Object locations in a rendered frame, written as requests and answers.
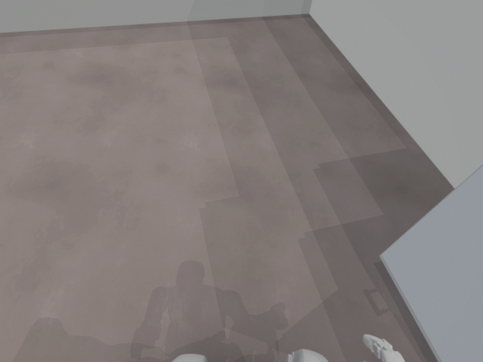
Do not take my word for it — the robot right hand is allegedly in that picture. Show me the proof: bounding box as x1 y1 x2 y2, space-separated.
362 334 405 362

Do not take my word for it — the fridge door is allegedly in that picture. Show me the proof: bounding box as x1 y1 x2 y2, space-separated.
382 166 483 362

